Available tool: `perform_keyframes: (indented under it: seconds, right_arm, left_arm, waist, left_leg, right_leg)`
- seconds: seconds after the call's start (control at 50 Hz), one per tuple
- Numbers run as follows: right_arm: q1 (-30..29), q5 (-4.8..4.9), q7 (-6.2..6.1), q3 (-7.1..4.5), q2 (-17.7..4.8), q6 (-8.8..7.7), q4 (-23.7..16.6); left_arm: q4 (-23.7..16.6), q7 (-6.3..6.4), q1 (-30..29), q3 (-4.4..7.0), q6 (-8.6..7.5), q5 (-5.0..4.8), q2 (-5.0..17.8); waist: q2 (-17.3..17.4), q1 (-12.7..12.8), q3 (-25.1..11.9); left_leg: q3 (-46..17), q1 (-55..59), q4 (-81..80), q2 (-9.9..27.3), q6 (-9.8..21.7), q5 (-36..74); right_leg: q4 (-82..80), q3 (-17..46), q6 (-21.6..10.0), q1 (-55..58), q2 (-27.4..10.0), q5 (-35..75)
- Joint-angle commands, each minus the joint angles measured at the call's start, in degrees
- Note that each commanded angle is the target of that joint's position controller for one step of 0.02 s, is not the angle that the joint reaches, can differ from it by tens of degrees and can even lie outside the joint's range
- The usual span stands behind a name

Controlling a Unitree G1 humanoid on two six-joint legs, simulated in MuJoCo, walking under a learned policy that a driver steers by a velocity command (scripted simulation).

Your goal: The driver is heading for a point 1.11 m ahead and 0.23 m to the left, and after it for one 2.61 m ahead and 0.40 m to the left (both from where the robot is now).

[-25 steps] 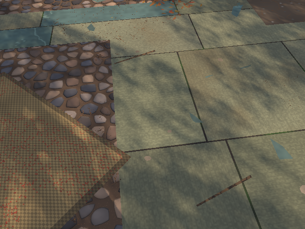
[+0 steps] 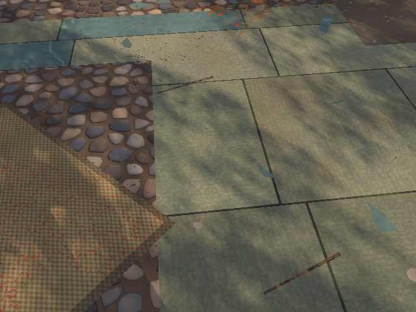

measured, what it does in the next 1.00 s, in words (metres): walks ahead: right foot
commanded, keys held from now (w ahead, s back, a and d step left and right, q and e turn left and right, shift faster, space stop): w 0.80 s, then w+q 0.20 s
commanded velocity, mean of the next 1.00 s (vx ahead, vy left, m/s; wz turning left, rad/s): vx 0.42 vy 0.00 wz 0.04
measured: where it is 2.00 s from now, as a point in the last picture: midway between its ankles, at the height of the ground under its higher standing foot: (178, 210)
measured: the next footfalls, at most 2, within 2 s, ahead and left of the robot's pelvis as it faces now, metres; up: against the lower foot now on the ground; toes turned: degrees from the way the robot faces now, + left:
right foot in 0.64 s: +0.41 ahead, -0.05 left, +0.00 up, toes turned -4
left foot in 1.18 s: +0.70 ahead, +0.12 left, +0.00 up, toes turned +15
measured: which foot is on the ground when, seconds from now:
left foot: down 0.00-0.62, up 0.64-1.00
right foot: down 0.00-0.22, up 0.24-0.62, down 0.64-1.00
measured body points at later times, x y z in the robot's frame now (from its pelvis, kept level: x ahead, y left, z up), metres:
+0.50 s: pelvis +0.16 +0.03 +0.00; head +0.19 +0.04 +0.44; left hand +0.30 +0.26 -0.14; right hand +0.03 -0.18 -0.14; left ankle +0.02 +0.10 -0.74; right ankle +0.28 -0.08 -0.70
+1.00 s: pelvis +0.44 +0.01 +0.00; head +0.46 +0.01 +0.45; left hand +0.36 +0.24 -0.15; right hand +0.57 -0.22 -0.14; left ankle +0.59 +0.17 -0.68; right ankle +0.37 -0.05 -0.74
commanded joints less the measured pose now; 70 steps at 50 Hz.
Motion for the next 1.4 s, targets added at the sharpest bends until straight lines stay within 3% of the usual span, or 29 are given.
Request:
perform_keyframes:
  seconds: [0.02, 0.14, 0.2, 0.22, 0.24, 0.26, 0.28, 0.32, 0.42, 0.52, 0.56, 0.6, 0.62, 0.64, 0.66, 0.68, 0.72, 0.78, 0.86, 1.06, 1.12, 1.16, 1.18, 1.2, 1.22, 1.24, 1.28, 1.34, 1.4]
  right_arm:
    - [3.2, -0.23, 0.42, -1.09, -4.6, -0.1, -1.8]
    - [-2.0, -1.15, 2.04, -1.29, -3.5, -3.17, -6.5]
    - [7.4, -0.32, 2.35, -1.56, -2.3, -4.33, -4.2]
    - [14.3, -0.32, 1.91, -2.09, -3.6, -4.68, -2.0]
    - [21.2, -0.26, 1.25, -3.72, -9.2, -4.97, -0.3]
    - [24.0, -0.18, 1.16, -4.56, -11.6, -4.52, 0.8]
    - [19.8, -0.61, 1.07, -3.78, -8.6, -4.36, -0.5]
    - [13.6, -0.8, 1.13, -3.16, -7.1, -4.75, -2.7]
    - [14.7, -0.1, 0.9, -1.69, -4.9, -5.89, -1.6]
    - [14.8, -0.21, 0.66, -1.37, -6.5, -6.26, -1.1]
    - [13.7, -0.13, 0.61, -1.59, -7.9, -6.62, -1.0]
    - [11.9, -0.09, 0.41, -2.04, -9.4, -6.45, -1.3]
    - [10.8, 0.17, 0.51, -2.18, -9.8, -6.18, -1.6]
    - [11.5, 0.28, 0.93, -1.67, -7.6, -6.0, -3.0]
    - [18.5, 1.77, 1.7, -0.9, -0.8, -5.56, -3.7]
    - [11.9, 0.57, 1.67, -2.39, -6.8, -5.22, -4.7]
    - [4.1, -0.09, 2.05, -2.85, -6.9, -5.56, -7.5]
    - [6.5, -1.37, 2.73, -2.73, -3.4, -3.69, -6.7]
    - [-1.0, -1.22, 3.48, -3.0, -4.1, -1.99, -9.7]
    - [-20.2, -0.44, 4.45, -1.99, -3.5, -2.63, -16.9]
    - [-17.2, -0.81, 4.1, -2.74, -4.9, -2.81, -16.9]
    - [-7.7, -1.0, 3.69, -4.01, -7.0, -3.02, -14.2]
    - [0.0, -1.55, 3.54, -5.06, -8.9, -3.36, -11.9]
    - [7.5, -2.37, 2.95, -6.77, -13.8, -3.34, -10.7]
    - [5.4, -1.4, 2.84, -8.02, -18.1, -2.43, -12.0]
    - [4.2, -0.22, 2.92, -7.7, -17.3, -1.8, -12.0]
    - [-1.5, -0.09, 2.58, -6.31, -11.9, -2.07, -12.2]
    - [-3.0, 0.76, 1.94, -5.28, -10.0, -3.6, -12.5]
    - [0.0, 0.98, 1.97, -5.82, -12.9, -4.42, -12.3]
  left_arm:
    - [-1.5, -0.34, 3.9, 1.43, 0.03, 0.13, 5.8]
    - [-1.1, -0.79, 9.9, 3.81, -1.36, 0.24, 9.5]
    - [-3.6, -1.05, 2.4, 3.99, -1.79, -0.37, 8.6]
    - [-5.7, -1.25, -2.1, 3.7, -2.3, -0.46, 7.2]
    - [-8.5, -1.76, -5.8, 2.59, -3.17, -0.84, 3.1]
    - [-10.2, -2.19, -7.4, 3.12, -3.69, 1.21, 5.8]
    - [-9.5, -2.54, -7.3, 3.63, -3.84, 2.23, 7.3]
    - [-8.4, -3.45, -4.7, 3.37, -4.19, 1.24, 5.0]
    - [-11.2, -4.14, -10.4, 3.33, -2.69, 1.24, 4.2]
    - [-16.0, -4.07, -20.7, 2.01, -2.31, 0.3, 3.5]
    - [-15.9, -3.4, -17.5, 2.64, -2.39, 0.2, 5.6]
    - [-12.3, -2.6, -5.5, 4.08, -3.06, 0.18, 8.4]
    - [-9.6, -2.14, 2.9, 4.97, -3.47, 0.61, 9.8]
    - [-8.0, -1.68, 11.0, 6.3, -3.72, 2.1, 14.3]
    - [-8.6, -2.17, 11.0, 6.85, -3.5, 2.74, 17.6]
    - [-9.1, -2.66, 5.3, 6.6, -3.1, 0.23, 15.4]
    - [-10.4, -2.92, -3.8, 4.66, -3.97, -0.08, 8.7]
    - [-8.0, -2.2, -1.0, 3.16, -5.47, 0.21, 5.1]
    - [-6.9, -1.9, 3.8, 3.48, -6.47, 0.43, 8.3]
    - [-5.4, -0.68, 12.8, 2.62, -6.67, 0.57, 8.2]
    - [-5.6, 0.23, 11.7, 3.01, -6.16, 0.72, 10.2]
    - [-6.3, 0.47, 10.1, 3.58, -5.32, 0.99, 12.0]
    - [-7.0, 0.21, 9.1, 3.76, -4.95, 0.7, 12.5]
    - [-9.4, -0.29, 7.6, 3.5, -5.12, 0.34, 11.5]
    - [-13.1, -1.65, 8.7, 3.2, -5.73, -1.01, 7.3]
    - [-14.8, -1.97, 2.3, 3.75, -6.42, -0.1, 11.1]
    - [-16.1, -2.16, -0.7, 3.53, -7.48, -0.5, 10.1]
    - [-16.8, -2.38, 0.5, 3.45, -4.21, 2.08, 8.4]
    - [-19.4, -2.93, -3.8, 3.35, -2.49, 2.26, 8.3]
  waist:
    - [-1.3, 0.4, 10.5]
    - [-7.8, 2.7, 8.1]
    - [-4.9, -3.7, 8.6]
    - [0.0, -6.8, 8.2]
    - [13.6, -9.5, 7.2]
    - [14.5, -9.0, 9.0]
    - [4.7, -5.9, 9.6]
    - [1.4, -2.1, 7.8]
    - [4.6, -0.8, 6.9]
    - [6.8, -1.9, 8.6]
    - [7.1, 0.4, 6.1]
    - [6.6, 5.9, -0.5]
    - [5.7, 9.7, -4.3]
    - [0.2, 11.6, -9.9]
    - [-11.2, 6.4, -15.9]
    - [-3.0, 6.1, -11.2]
    - [0.1, 2.2, 1.5]
    - [-1.0, -1.9, 2.5]
    - [-2.2, -1.7, 4.9]
    - [-3.1, 3.5, 6.6]
    - [-5.0, 1.0, 3.6]
    - [-6.5, -3.2, -1.8]
    - [-5.7, -6.9, -5.6]
    - [-0.9, -10.3, -10.9]
    - [14.7, -5.9, -15.4]
    - [2.7, -6.2, -12.9]
    - [-3.7, -2.0, -1.6]
    - [-2.1, 2.0, -0.2]
    - [0.1, 1.7, 0.8]
  left_leg:
    - [-7.1, -9.4, -3.7, 3.6, 3.4, -22.6]
    - [-0.7, -16.6, 10.8, 0.9, 2.7, -7.0]
    - [-1.0, 0.1, 1.2, 0.4, 3.8, -5.5]
    - [-6.6, 11.3, -4.6, 3.3, 4.7, -6.8]
    - [-25.8, 19.7, -15.2, 14.0, 8.0, -18.5]
    - [-35.9, 21.5, -17.7, 22.4, 11.2, -12.7]
    - [-32.1, 18.7, -15.8, 21.5, 11.0, -6.5]
    - [-23.7, 15.3, -16.5, 17.7, 9.0, 1.7]
    - [-10.1, 12.5, -15.9, 11.7, 6.9, 28.8]
    - [-5.4, 6.8, -16.3, 10.5, 6.3, 39.8]
    - [-4.3, 8.8, -11.4, 11.8, 5.7, 53.8]
    - [-3.2, 10.9, 2.9, 11.9, 4.7, 62.5]
    - [-2.2, 6.7, 14.1, 10.5, 4.1, 56.2]
    - [-0.6, -3.7, 31.3, 7.5, 3.7, 35.0]
    - [-1.4, -21.7, 54.0, -3.4, 2.1, -14.0]
    - [-7.7, -26.7, 56.5, -0.7, 3.4, -9.0]
    - [-6.8, -26.2, 50.0, 4.0, 3.8, 0.0]
    - [-6.3, -18.3, 42.9, 6.1, 2.0, 0.8]
    - [-4.8, -25.1, 36.1, 7.2, 0.5, 6.5]
    - [2.5, -28.0, 11.1, 3.3, 2.4, 17.2]
    - [5.6, -22.1, 9.0, -0.8, 5.4, 9.6]
    - [6.6, -12.3, 7.3, -4.3, 8.2, 4.7]
    - [4.8, -1.6, 2.5, -4.7, 10.1, 6.5]
    - [-9.1, 11.9, 0.9, 5.8, 13.9, 1.9]
    - [-42.8, 27.2, -6.2, 21.3, 23.8, 4.4]
    - [-41.3, 25.4, -8.7, 19.8, 22.7, 5.7]
    - [-28.9, 11.0, -11.4, 16.5, 17.9, 15.6]
    - [-20.3, 1.2, -12.5, 10.2, 14.8, 25.2]
    - [-17.9, -1.1, -13.7, 7.7, 14.1, 27.7]
  right_leg:
    - [-6.5, 9.6, -5.1, -8.5, -5.4, -25.6]
    - [-16.4, 27.2, -12.2, 0.7, -17.4, -26.4]
    - [-10.8, 19.0, -9.0, -11.9, -12.7, -20.8]
    - [-2.9, 12.4, -6.4, -21.1, -8.1, -16.3]
    - [15.1, 0.5, -2.9, -31.9, 0.8, -10.9]
    - [27.1, -2.4, -2.6, -39.0, 0.9, -13.6]
    - [33.3, 0.4, -3.1, -39.1, -2.1, -10.9]
    - [35.5, 1.3, -2.6, -36.0, -4.4, -3.8]
    - [30.8, -3.6, -0.4, -33.8, -3.2, 4.2]
    - [12.2, -8.0, -1.8, -22.0, -0.2, 10.0]
    - [10.1, -8.2, -4.1, -15.2, 1.6, 9.7]
    - [7.7, -7.2, -6.6, -3.5, 3.6, 8.4]
    - [3.9, -5.7, -7.8, 6.9, 2.4, 9.5]
    - [2.2, 7.8, -10.2, 18.7, -9.6, -1.3]
    - [-5.4, 38.9, -19.4, 29.1, -26.1, -5.3]
    - [-11.6, 41.0, -18.2, 22.1, -23.1, -15.0]
    - [-15.4, 25.8, -14.3, 5.9, -19.1, -7.4]
    - [-16.8, 14.1, -11.1, -2.9, -14.1, 6.7]
    - [-19.8, 7.0, -10.1, -2.1, -13.0, 10.2]
    - [-16.4, -6.0, -5.3, 12.8, -13.3, 33.4]
    - [-7.0, -8.8, -4.5, 18.1, -14.7, 56.7]
    - [7.7, -10.1, -4.4, 18.3, -15.4, 65.0]
    - [19.6, -11.1, -3.7, 13.1, -14.7, 58.0]
    - [37.7, -11.6, -2.4, 0.2, -12.8, 37.9]
    - [60.0, -7.8, 0.9, -25.1, 2.0, -13.3]
    - [61.2, 3.3, -0.3, -32.3, -1.3, -9.7]
    - [51.6, 3.5, -0.2, -31.0, -6.0, -2.2]
    - [42.8, 3.4, 2.5, -23.5, -7.7, -2.2]
    - [36.0, 1.5, 4.7, -25.4, -7.7, 1.6]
